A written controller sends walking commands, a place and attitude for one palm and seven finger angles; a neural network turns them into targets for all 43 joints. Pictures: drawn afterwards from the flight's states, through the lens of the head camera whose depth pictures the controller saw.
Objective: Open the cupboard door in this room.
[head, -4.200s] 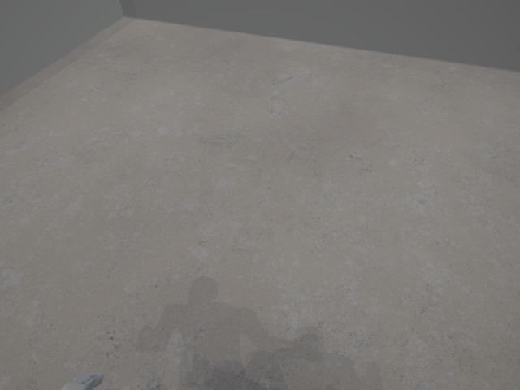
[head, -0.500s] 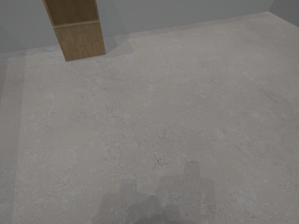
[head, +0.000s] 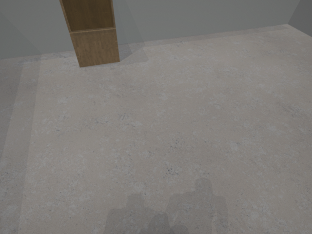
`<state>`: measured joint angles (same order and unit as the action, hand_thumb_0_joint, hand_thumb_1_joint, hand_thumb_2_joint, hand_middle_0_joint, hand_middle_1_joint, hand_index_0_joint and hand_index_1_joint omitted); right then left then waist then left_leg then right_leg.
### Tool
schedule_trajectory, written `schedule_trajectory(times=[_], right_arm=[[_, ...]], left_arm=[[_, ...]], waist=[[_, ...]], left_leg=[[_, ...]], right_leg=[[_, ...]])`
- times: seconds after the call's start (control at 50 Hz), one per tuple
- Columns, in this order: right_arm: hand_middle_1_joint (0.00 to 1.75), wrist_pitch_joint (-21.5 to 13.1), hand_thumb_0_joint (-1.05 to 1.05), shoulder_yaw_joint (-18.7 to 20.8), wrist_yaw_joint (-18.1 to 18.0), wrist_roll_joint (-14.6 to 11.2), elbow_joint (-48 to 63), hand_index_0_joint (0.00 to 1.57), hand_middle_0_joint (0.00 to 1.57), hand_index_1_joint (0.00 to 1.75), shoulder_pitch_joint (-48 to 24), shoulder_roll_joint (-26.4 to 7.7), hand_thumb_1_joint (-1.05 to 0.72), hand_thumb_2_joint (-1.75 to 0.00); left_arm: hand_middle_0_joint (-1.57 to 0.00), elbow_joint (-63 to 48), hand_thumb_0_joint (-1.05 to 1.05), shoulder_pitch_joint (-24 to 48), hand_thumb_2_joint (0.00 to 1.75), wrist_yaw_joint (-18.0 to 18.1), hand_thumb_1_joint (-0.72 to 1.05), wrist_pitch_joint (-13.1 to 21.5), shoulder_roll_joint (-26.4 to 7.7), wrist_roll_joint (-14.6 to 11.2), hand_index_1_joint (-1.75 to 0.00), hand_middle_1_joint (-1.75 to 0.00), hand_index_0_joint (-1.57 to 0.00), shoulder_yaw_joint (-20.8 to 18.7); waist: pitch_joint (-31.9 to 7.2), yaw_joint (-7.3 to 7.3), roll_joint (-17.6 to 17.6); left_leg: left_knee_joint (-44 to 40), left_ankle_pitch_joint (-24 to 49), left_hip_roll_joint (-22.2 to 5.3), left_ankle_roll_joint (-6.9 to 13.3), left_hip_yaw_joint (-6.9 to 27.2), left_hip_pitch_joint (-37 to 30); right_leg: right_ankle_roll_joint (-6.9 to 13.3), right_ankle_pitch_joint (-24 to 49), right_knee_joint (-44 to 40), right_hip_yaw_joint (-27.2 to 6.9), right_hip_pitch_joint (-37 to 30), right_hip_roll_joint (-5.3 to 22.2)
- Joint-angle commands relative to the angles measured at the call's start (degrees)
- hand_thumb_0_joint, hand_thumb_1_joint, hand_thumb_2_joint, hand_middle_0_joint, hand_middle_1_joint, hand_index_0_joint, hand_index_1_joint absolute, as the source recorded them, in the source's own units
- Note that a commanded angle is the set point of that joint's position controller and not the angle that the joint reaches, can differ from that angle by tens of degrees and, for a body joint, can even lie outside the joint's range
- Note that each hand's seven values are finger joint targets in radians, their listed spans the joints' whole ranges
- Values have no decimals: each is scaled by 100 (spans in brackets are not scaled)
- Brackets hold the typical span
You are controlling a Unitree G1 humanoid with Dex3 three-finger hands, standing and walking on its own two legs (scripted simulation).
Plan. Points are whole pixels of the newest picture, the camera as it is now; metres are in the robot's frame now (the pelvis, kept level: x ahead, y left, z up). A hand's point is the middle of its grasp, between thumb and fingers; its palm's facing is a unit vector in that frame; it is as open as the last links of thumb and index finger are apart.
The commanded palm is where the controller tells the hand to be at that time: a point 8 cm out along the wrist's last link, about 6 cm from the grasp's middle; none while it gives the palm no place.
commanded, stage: stand and wait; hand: left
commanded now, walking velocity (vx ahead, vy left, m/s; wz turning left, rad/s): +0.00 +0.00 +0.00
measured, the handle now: out of the picture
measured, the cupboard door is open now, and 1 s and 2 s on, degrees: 0 0 0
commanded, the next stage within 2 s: turn or walk to find it in 0.22 s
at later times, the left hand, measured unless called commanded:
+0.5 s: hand out of the picture -0.02 +0.19 -0.18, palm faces +0.11 -0.97 -0.20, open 7.3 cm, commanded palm none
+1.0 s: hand out of the picture +0.04 +0.24 -0.16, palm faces +0.28 -0.93 -0.24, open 7.4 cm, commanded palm none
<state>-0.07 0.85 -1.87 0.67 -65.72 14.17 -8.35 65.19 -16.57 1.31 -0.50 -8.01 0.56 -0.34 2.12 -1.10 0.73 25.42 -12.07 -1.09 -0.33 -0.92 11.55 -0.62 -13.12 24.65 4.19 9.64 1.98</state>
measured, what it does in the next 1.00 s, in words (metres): lifts its right foot, turning left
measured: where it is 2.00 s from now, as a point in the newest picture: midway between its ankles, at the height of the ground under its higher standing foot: outside the picture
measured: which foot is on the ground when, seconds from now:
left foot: down 0.00-1.00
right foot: down 0.00-0.70, up 0.72-1.00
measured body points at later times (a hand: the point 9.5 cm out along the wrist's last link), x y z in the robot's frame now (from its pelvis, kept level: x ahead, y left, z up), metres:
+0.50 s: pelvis -0.02 +0.01 -0.01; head +0.00 +0.01 +0.44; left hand -0.03 +0.24 -0.16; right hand -0.01 -0.21 -0.17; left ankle +0.02 +0.12 -0.74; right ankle +0.00 -0.12 -0.74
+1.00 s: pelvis -0.01 +0.02 +0.00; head +0.03 +0.03 +0.45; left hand +0.03 +0.29 -0.14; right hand +0.12 -0.21 -0.15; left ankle +0.00 +0.12 -0.74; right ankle -0.01 -0.13 -0.70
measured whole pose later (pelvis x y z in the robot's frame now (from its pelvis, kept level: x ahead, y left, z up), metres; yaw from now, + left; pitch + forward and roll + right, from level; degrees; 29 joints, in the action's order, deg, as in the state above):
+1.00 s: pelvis -0.01 +0.02 +0.00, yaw +16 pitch +2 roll -1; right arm 0.9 3.4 -0.6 1.8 -54.1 11.3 -11.7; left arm 52.5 -6.8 0.8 -2.4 -12.4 0.9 -3.6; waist 2.8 2.1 -0.6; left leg 26.9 -10.1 2.6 2.5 2.9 19.0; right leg -3.8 -25.8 48.5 1.2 22.1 2.1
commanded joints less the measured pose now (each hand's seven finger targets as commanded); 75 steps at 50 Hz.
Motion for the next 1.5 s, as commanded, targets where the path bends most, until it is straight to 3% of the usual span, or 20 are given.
schedule_trajectory(times=[0.0, 0.42, 0.52, 0.58, 0.64, 0.68, 0.7, 0.8, 0.92, 1.02, 1.04, 1.08, 1.1, 1.12, 1.16, 1.2, 1.36, 1.44, 1.46, 1.48], right_arm=[[30, -83, 0, 70, -13, -19, 187, 20, 20, 30, 313, -584, -90, -90], [30, 85, 0, 263, 81, 36, 650, 20, 20, 30, 341, -720, -90, -90], [30, 167, 0, 312, 130, 63, 983, 20, 20, 30, 386, -559, -90, -90], [30, 178, 0, 362, 168, 52, 1135, 20, 20, 30, 222, -545, -90, -90], [30, 84, 0, 340, 200, 43, 1127, 20, 20, 30, 444, -652, -90, -90], [30, 15, 0, 487, 147, 106, 1179, 20, 20, 30, 689, -1445, -90, -90], [30, 0, 0, 517, 79, 106, 1101, 20, 20, 30, 724, -1497, -90, -90], [30, -36, 0, 439, 32, 88, 1332, 20, 20, 30, 64, -1308, -90, -90], [30, 50, 0, 507, 70, 102, 1403, 20, 20, 30, 145, -1435, -90, -90], [30, 127, 0, 556, 142, 85, 1549, 20, 20, 30, -131, -1481, -90, -90], [30, 137, 0, 555, 161, 51, 1597, 20, 20, 30, -258, -1402, -90, -90], [30, 150, 0, 458, 223, 6, 1815, 20, 20, 30, -215, -828, -90, -90], [30, 222, 0, 533, 200, 97, 1793, 20, 20, 30, -425, -1136, -90, -90], [30, 280, 0, 550, 218, 91, 1698, 20, 20, 30, -421, -1105, -90, -90], [30, 311, 0, 526, 275, 79, 1458, 20, 20, 30, -158, -1027, -90, -90], [30, 312, 0, 488, 289, 58, 1395, 20, 20, 30, -132, -977, -90, -90], [30, 272, 0, 319, 278, -2, 1500, 20, 20, 30, -979, -854, -90, -90], [30, 185, 0, 292, 247, -11, 1414, 20, 20, 30, -637, -931, -90, -90], [30, 149, 0, 318, 251, 7, 1357, 20, 20, 30, -425, -1048, -90, -90], [30, 87, 0, 402, 253, 42, 1352, 20, 20, 30, -211, -1463, -90, -90]], left_arm=[[-20, -117, 0, -325, 90, 59, 90, 76, -550, 6, -30, -30, -20, -63], [-20, -532, 0, -344, 90, 96, 90, -16, -634, 72, -30, -30, -20, -298], [-20, -904, 0, -90, 90, 109, 90, -24, -1089, 97, -30, -30, -20, -465], [-20, -1107, 0, 241, 90, 125, 90, -4, -1140, 135, -30, -30, -20, -497], [-20, -1180, 0, 302, 90, 76, 90, -55, -1163, 99, -30, -30, -20, -509], [-20, -1463, 0, 484, 90, 40, 90, -109, -763, 47, -30, -30, -20, -399], [-20, -1472, 0, 699, 90, 65, 90, -147, -798, 84, -30, -30, -20, -414], [-20, -1360, 0, 629, 90, -21, 90, -82, -797, 64, -30, -30, -20, -407], [-20, -1634, 0, 838, 90, -16, 90, -93, -762, 24, -30, -30, -20, -367], [-20, -1594, 0, 343, 90, 20, 90, -43, -876, -17, -30, -30, -20, -384], [-20, -1551, 0, 95, 90, 35, 90, -10, -980, 0, -30, -30, -20, -410], [-20, -1641, 0, 91, 90, 86, 90, 83, -1824, 134, -30, -30, -20, -554], [-20, -1740, 0, 223, 90, 101, 90, 80, -1738, 74, -30, -30, -20, -557], [-20, -1766, 0, 522, 90, 105, 90, 89, -1588, 72, -30, -30, -20, -528], [-20, -1807, 0, 852, 90, 69, 90, 126, -1276, 64, -30, -30, -20, -409], [-20, -1771, 0, 696, 90, 77, 90, 153, -1207, 76, -30, -30, -20, -389], [-20, -1322, 0, -302, 90, 65, 90, 88, -1552, 129, -30, -30, -20, -460], [-20, -1261, 0, -79, 90, 67, 90, 47, -1687, 109, -30, -30, -20, -522], [-20, -1273, 0, -29, 90, 48, 90, 25, -1648, 58, -30, -30, -20, -513], [-20, -1348, 0, -67, 90, 18, 90, -3, -1468, 21, -30, -30, -20, -494]], waist=[[131, 41, -156], [191, 14, -287], [-136, 48, 1066], [-112, 128, 874], [-234, 275, 43], [-148, 418, -1839], [-249, 492, -1611], [-525, 240, -693], [-649, 364, -862], [-691, 125, -916], [-703, -23, -707], [-398, -43, 1641], [-255, -109, 1405], [-52, 67, 1149], [42, 316, 706], [-57, 273, 845], [-289, -216, 1194], [-488, 18, 1159], [-579, 157, 844], [-822, 266, -193]], left_leg=[[-686, 193, -520, 141, 487, 91], [-548, -796, -481, 340, 1124, 1301], [1285, -557, 32, 101, 206, 1447], [2288, -1177, -160, -28, -138, 1216], [564, 219, -356, 37, 95, 348], [-937, 1245, -1865, 991, 2633, 129], [-1054, 889, -1858, 1110, 2826, 175], [-700, 1333, -1249, 1045, 1832, -144], [-559, 1867, -1186, 1129, 2074, -521], [-284, 1626, -813, 818, 2071, 232], [-46, 1090, -611, 598, 1909, 654], [1954, -1530, 584, -142, 461, 2447], [2982, -1943, 337, -113, 614, 2228], [3670, -1711, 259, -110, 645, 2156], [4270, -1076, 127, -208, 464, 2130], [4232, -934, 65, -301, 304, 2083], [2315, -1375, 49, -310, -241, 1554], [688, -636, 60, -190, -482, 558], [-40, 143, 15, -118, -469, -118], [-374, 1393, -726, 169, 410, -1105]], right_leg=[[62, 57, -558, -455, 125, 440], [6, -748, 113, -182, 349, 512], [540, -1287, -651, -892, 449, 1683], [821, 87, -477, -677, 801, 2100], [273, 596, 956, 289, 1009, 1530], [-309, -2130, 3146, 436, 2039, 263], [-212, -2065, 3860, -150, 2199, 318], [-278, -1191, 3733, -393, 2052, 304], [-314, -1361, 2461, -388, 1694, 46], [-237, -539, 628, -236, 327, -143], [-216, 9, -144, -253, -256, -22], [655, 158, -1088, -2500, -911, 2227], [960, 530, -1093, -2430, -91, 2498], [980, 754, -1000, -2069, 230, 2168], [798, 1574, -621, -1019, 166, 1568], [744, 2262, -461, -654, -78, 1473], [824, 3618, -1, -368, -866, 1627], [555, 3364, 540, -61, -646, 1646], [309, 2894, 925, 159, -242, 1518], [-4, 1568, 1847, 441, 705, 1158]])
